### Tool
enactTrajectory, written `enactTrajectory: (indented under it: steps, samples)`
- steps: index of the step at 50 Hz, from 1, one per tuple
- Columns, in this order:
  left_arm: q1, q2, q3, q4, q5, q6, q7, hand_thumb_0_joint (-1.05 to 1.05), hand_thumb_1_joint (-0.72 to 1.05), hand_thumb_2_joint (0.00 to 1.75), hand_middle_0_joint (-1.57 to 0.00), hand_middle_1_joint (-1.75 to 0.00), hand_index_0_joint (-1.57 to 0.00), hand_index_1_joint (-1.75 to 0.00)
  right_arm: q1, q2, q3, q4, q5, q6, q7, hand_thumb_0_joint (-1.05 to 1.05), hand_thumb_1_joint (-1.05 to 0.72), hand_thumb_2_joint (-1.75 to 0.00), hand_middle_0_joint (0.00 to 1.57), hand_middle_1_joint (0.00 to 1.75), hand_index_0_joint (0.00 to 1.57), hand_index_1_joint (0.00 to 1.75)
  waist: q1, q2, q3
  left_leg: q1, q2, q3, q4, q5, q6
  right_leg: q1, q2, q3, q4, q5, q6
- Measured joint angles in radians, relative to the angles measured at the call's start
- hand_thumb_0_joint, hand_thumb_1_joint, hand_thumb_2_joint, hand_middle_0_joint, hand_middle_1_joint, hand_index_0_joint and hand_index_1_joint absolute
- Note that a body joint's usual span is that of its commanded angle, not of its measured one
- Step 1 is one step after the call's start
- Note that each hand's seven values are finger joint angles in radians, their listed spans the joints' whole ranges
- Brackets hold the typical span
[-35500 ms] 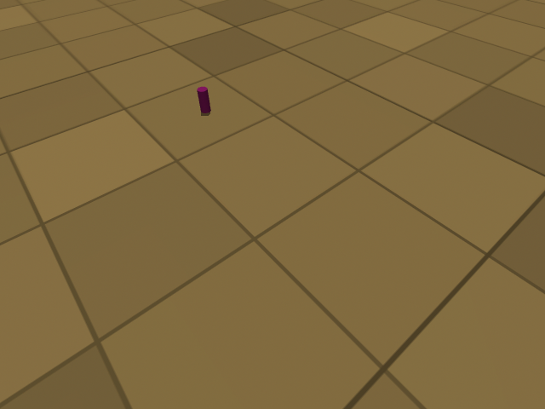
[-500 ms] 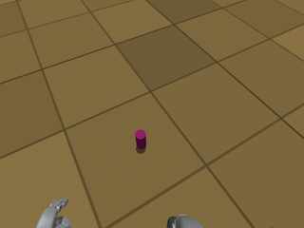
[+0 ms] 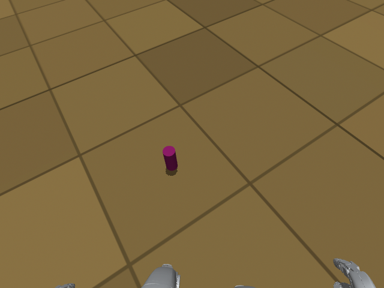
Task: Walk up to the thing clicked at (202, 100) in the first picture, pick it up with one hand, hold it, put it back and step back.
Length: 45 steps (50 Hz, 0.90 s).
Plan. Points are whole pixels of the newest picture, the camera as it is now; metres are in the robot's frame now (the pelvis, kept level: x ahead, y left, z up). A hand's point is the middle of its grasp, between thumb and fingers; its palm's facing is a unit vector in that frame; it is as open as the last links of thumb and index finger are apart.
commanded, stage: step back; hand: left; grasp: from the side
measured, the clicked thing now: (170, 158) +0.81 +0.19 -0.67
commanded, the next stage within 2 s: stand in 1.78 s
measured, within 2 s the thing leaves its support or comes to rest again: neither
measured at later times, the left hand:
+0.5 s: hand out of the picture -0.06 +0.24 -0.15, palm faces +0.03 -0.94 -0.35, open 7.4 cm
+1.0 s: hand out of the picture -0.23 +0.21 -0.12, palm faces +0.12 -0.89 -0.45, open 7.4 cm
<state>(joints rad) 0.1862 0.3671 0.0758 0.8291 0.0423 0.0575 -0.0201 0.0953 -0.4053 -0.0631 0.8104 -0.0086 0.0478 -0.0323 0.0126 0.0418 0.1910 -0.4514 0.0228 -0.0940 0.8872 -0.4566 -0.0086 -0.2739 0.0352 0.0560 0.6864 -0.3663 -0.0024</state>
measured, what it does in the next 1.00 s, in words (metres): walks backwards: left foot, then right foot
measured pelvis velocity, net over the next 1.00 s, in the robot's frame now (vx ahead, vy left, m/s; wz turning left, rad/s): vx -0.27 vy -0.08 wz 0.12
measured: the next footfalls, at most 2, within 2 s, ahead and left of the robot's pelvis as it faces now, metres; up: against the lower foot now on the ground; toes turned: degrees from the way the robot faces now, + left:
left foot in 0.24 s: -0.07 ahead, +0.10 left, +0.00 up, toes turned +2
right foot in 0.62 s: -0.19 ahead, -0.19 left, +0.00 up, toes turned +5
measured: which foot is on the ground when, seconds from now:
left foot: up 0.00-0.22, down 0.24-0.66, up 0.68-0.96, down 0.98-1.00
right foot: down 0.00-0.26, up 0.28-0.60, down 0.62-1.00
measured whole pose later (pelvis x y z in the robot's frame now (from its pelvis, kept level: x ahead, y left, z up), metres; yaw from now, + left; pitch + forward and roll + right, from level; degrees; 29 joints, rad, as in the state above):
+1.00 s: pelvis -0.27 -0.08 +0.00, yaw +7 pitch -2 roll +1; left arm 0.22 0.40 0.08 0.89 0.04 -0.01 -0.01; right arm 0.28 -0.39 -0.06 0.99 -0.04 0.03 0.02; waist 0.02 0.02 0.08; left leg -0.24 -0.02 -0.05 0.64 -0.42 -0.02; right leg -0.28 -0.06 -0.06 0.69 -0.37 -0.01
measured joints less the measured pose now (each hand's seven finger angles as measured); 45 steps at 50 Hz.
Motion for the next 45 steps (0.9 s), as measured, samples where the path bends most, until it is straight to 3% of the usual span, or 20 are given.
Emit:
enactTrajectory:
  steps: [3, 6, 10, 12, 14, 16, 18, 20, 23, 27, 31, 33, 34, 36, 39, 42, 45]
  samples:
    - [0.011, -0.014, -0.011, -0.012, 0.001, 0.006, 0.003, 0.01, 0.9, 0.9, -0.2, -0.3, -0.21, -0.3, 0.027, -0.001, 0.006, 0.017, 0.01, 0.001, 0.001, 0.0, -0.91, -0.9, 0.21, 0.3, 0.21, 0.3, 0.014, -0.032, -0.03, -0.019, -0.092, -0.01, 0.203, -0.066, 0.005, -0.027, -0.036, 0.025, -0.022, 0.037, -0.008]
    - [-0.001, -0.02, -0.013, -0.034, 0.006, 0.006, 0.012, 0.01, 0.9, 0.9, -0.2, -0.3, -0.21, -0.3, 0.059, -0.006, 0.013, 0.028, 0.013, -0.008, -0.002, 0.0, -0.91, -0.9, 0.21, 0.3, 0.21, 0.3, 0.009, -0.036, -0.049, 0.009, -0.12, -0.01, 0.248, -0.06, -0.002, -0.061, -0.045, 0.014, -0.041, 0.075, -0.009]
    - [-0.048, -0.006, -0.011, -0.08, 0.009, 0.004, 0.027, 0.01, 0.9, 0.9, -0.2, -0.3, -0.21, -0.3, 0.085, 0.005, 0.018, 0.037, 0.003, -0.015, -0.004, 0.0, -0.91, -0.9, 0.2, 0.3, 0.21, 0.3, -0.008, -0.04, -0.031, 0.113, -0.087, 0.025, 0.039, -0.071, -0.005, -0.109, -0.043, -0.032, -0.028, 0.108, -0.006]
    - [-0.077, 0.009, -0.011, -0.102, 0.0, 0.007, 0.03, 0.01, 0.9, 0.9, -0.2, -0.3, -0.21, -0.3, 0.096, 0.016, 0.02, 0.039, -0.005, -0.024, 0.0, 0.0, -0.91, -0.9, 0.2, 0.3, 0.21, 0.3, -0.02, -0.054, -0.014, 0.184, -0.063, 0.055, -0.163, 0.02, 0.002, -0.143, -0.05, -0.059, 0.01, 0.109, -0.002]
    - [-0.106, 0.037, -0.004, -0.108, -0.009, 0.016, 0.031, 0.01, 0.9, 0.9, -0.2, -0.3, -0.21, -0.3, 0.085, 0.053, 0.02, 0.056, -0.018, -0.027, 0.004, 0.0, -0.91, -0.9, 0.2, 0.3, 0.21, 0.3, -0.005, -0.131, 0.025, 0.209, -0.098, 0.091, -0.217, 0.076, 0.026, -0.168, -0.08, -0.025, 0.064, 0.108, -0.008]
    - [-0.105, 0.038, 0.0, -0.093, -0.013, 0.028, 0.035, 0.01, 0.9, 0.9, -0.2, -0.3, -0.21, -0.3, 0.09, 0.069, 0.03, 0.057, -0.029, -0.024, 0.016, 0.0, -0.91, -0.9, 0.21, 0.3, 0.21, 0.3, 0.001, -0.147, 0.026, 0.197, -0.086, 0.099, -0.204, 0.088, 0.035, -0.199, -0.032, 0.023, 0.18, -0.056, -0.013]
    - [-0.093, 0.027, -0.004, -0.068, -0.012, 0.041, 0.035, 0.01, 0.91, 0.9, -0.2, -0.3, -0.21, -0.3, 0.1, 0.068, 0.033, 0.055, -0.034, -0.026, 0.019, 0.01, -0.91, -0.9, 0.21, 0.3, 0.21, 0.3, -0.023, -0.114, 0.011, 0.181, -0.05, 0.067, -0.209, 0.111, 0.035, -0.222, 0.037, 0.045, 0.361, -0.154, -0.01]
    - [-0.072, 0.024, -0.004, -0.055, -0.019, 0.044, 0.028, 0.01, 0.91, 0.9, -0.2, -0.3, -0.21, -0.3, 0.104, 0.068, 0.034, 0.052, -0.038, -0.024, 0.015, 0.01, -0.9, -0.9, 0.21, 0.3, 0.21, 0.3, -0.022, -0.102, -0.013, 0.171, -0.023, 0.061, -0.249, 0.15, 0.03, -0.234, 0.078, 0.08, 0.513, -0.156, -0.008]
    - [-0.037, 0.029, 0.002, -0.047, -0.019, 0.038, 0.021, 0.01, 0.9, 0.9, -0.2, -0.3, -0.21, -0.3, 0.091, 0.06, 0.028, 0.036, -0.036, -0.027, 0.012, 0.01, -0.9, -0.9, 0.21, 0.3, 0.21, 0.3, -0.007, -0.095, -0.032, 0.143, 0.006, 0.068, -0.289, 0.201, 0.019, -0.203, 0.081, 0.105, 0.586, -0.134, 0.01]
    - [-0.01, 0.047, 0.006, -0.03, -0.015, 0.028, 0.021, 0.01, 0.9, 0.9, -0.2, -0.3, -0.21, -0.3, 0.05, 0.042, 0.021, -0.004, -0.031, -0.031, 0.012, 0.0, -0.9, -0.9, 0.21, 0.3, 0.21, 0.3, 0.008, -0.095, -0.019, 0.088, 0.03, 0.083, -0.287, 0.247, 0.009, -0.098, 0.024, 0.087, 0.405, -0.142, 0.035]
    - [0.01, 0.054, -0.001, 0.013, -0.016, 0.003, 0.016, 0.01, 0.91, 0.9, -0.2, -0.3, -0.21, -0.3, 0.006, 0.012, 0.019, -0.03, -0.032, -0.02, 0.022, 0.0, -0.9, -0.9, 0.21, 0.3, 0.21, 0.3, 0.019, -0.079, -0.018, 0.016, 0.057, 0.103, -0.227, 0.263, -0.015, 0.042, -0.037, 0.016, 0.037, -0.087, 0.019]
    - [0.006, 0.018, -0.002, 0.051, -0.008, -0.009, 0.015, 0.01, 0.91, 0.9, -0.2, -0.3, -0.21, -0.3, -0.013, -0.018, 0.008, -0.017, -0.027, -0.005, 0.022, 0.0, -0.9, -0.9, 0.21, 0.3, 0.21, 0.3, 0.002, 0.002, -0.002, -0.016, 0.085, 0.043, -0.166, 0.222, 0.004, 0.063, 0.007, -0.028, 0.003, -0.066, 0.008]
    - [0.019, 0.006, -0.007, 0.056, -0.003, -0.012, 0.01, 0.01, 0.91, 0.9, -0.2, -0.3, -0.21, -0.3, -0.005, -0.02, 0.003, -0.008, -0.025, 0.004, 0.018, 0.0, -0.91, -0.9, 0.21, 0.3, 0.21, 0.3, -0.005, 0.018, -0.014, -0.035, 0.058, 0.003, -0.125, 0.134, 0.009, 0.053, 0.009, -0.041, 0.016, -0.062, 0.003]
    - [0.049, -0.002, -0.016, 0.063, 0.005, -0.01, 0.004, 0.01, 0.91, 0.9, -0.2, -0.3, -0.21, -0.3, 0.03, -0.01, -0.002, 0.018, -0.021, 0.015, 0.01, 0.0, -0.91, -0.9, 0.21, 0.3, 0.21, 0.3, 0.019, -0.006, -0.057, -0.062, -0.023, -0.02, 0.003, 0.008, 0.001, 0.023, -0.022, -0.02, 0.036, -0.057, -0.013]
    - [0.072, -0.015, -0.019, 0.077, 0.007, -0.014, 0.011, 0.01, 0.9, 0.9, -0.2, -0.3, -0.21, -0.3, 0.078, -0.015, 0.001, 0.057, -0.01, 0.016, 0.019, 0.0, -0.91, -0.9, 0.2, 0.3, 0.21, 0.3, 0.025, -0.013, -0.095, -0.066, -0.098, -0.041, 0.171, 0.027, -0.004, 0.019, -0.054, -0.013, -0.007, -0.016, -0.013]
    - [0.069, -0.017, -0.013, 0.077, 0.007, -0.033, 0.014, 0.01, 0.9, 0.9, -0.21, -0.3, -0.21, -0.3, 0.125, -0.021, 0.0, 0.085, -0.012, 0.007, 0.024, 0.0, -0.91, -0.9, 0.2, 0.3, 0.21, 0.3, 0.016, 0.008, -0.113, -0.024, -0.101, -0.044, 0.2, 0.059, -0.016, 0.009, -0.058, -0.04, -0.036, 0.012, -0.013]
    - [0.056, -0.004, -0.004, 0.067, 0.011, -0.053, 0.015, 0.01, 0.9, 0.9, -0.21, -0.3, -0.21, -0.3, 0.165, -0.015, 0.001, 0.123, -0.02, 0.002, 0.035, 0.0, -0.91, -0.9, 0.2, 0.3, 0.2, 0.3, 0.009, 0.02, -0.119, 0.062, -0.07, -0.023, 0.077, 0.033, -0.026, 0.001, -0.059, -0.077, -0.038, 0.017, -0.022]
